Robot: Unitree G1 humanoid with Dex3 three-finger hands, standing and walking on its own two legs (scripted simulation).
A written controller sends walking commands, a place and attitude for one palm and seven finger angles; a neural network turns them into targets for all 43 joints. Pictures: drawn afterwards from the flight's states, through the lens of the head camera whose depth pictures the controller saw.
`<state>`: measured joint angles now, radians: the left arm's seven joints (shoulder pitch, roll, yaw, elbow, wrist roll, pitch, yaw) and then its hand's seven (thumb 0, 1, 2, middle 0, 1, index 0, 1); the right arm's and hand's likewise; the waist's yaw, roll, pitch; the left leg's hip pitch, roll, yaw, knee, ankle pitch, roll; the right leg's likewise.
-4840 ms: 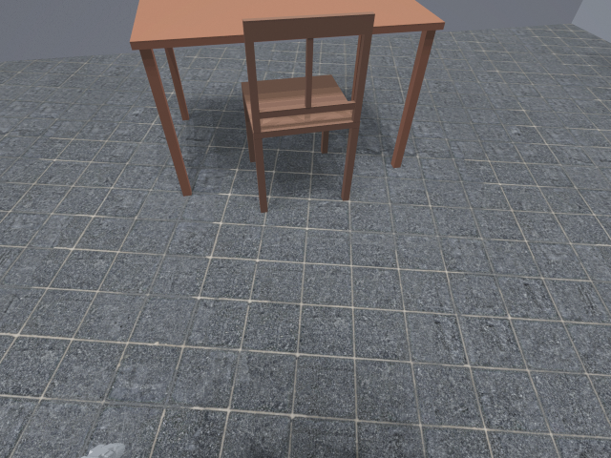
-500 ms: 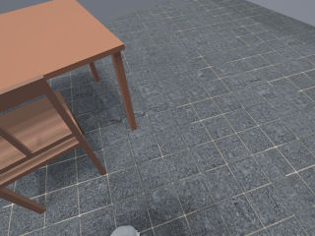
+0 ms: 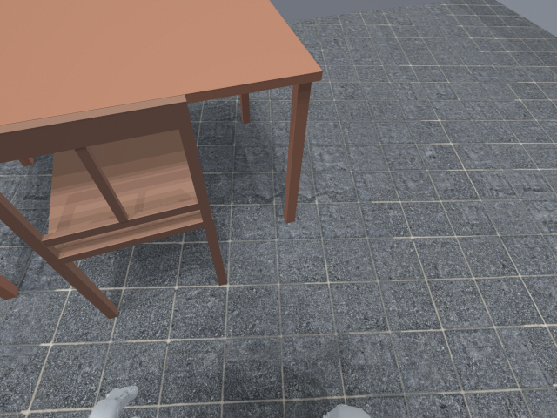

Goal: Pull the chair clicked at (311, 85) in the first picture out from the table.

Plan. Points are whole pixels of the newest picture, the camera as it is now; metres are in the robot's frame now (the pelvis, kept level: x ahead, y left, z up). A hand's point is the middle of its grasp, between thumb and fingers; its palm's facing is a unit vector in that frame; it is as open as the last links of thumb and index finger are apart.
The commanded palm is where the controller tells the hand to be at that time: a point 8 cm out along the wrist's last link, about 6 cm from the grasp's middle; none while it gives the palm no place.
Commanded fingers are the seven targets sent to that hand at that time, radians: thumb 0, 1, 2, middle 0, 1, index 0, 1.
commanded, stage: turn to face it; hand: left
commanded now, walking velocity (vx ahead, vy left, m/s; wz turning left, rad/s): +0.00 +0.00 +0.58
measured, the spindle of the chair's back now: (104, 186) +0.57 +0.42 -0.12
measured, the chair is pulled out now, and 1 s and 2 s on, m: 0.00 0.00 0.00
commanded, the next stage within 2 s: take the last steps up to it in 0.44 s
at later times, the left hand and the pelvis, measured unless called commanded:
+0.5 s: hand out of the picture -0.02 +0.16 -0.15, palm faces +0.29 -0.92 -0.27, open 7.4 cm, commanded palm none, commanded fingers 0.00 0.90 0.90 -0.20 -0.30 -0.20 -0.30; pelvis -0.01 -0.04 +0.00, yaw +16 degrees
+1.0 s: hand out of the picture +0.00 +0.20 -0.17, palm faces +0.36 -0.92 -0.18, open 7.4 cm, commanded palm none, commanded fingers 0.00 0.90 0.90 -0.20 -0.30 -0.20 -0.30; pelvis +0.03 +0.01 +0.00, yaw +20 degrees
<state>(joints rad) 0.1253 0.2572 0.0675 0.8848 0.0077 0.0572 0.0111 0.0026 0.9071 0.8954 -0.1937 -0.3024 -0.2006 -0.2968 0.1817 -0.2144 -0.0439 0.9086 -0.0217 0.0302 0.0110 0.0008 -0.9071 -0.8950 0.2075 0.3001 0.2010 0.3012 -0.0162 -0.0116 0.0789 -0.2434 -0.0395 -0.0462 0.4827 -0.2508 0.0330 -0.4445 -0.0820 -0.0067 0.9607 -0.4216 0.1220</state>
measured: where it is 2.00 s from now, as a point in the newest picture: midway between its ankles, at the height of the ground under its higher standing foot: (265, 407)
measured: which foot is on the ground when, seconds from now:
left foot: down 0.00-0.12, up 0.14-0.58, down 0.60-1.00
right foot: up 0.00-0.10, down 0.12-0.60, up 0.62-1.00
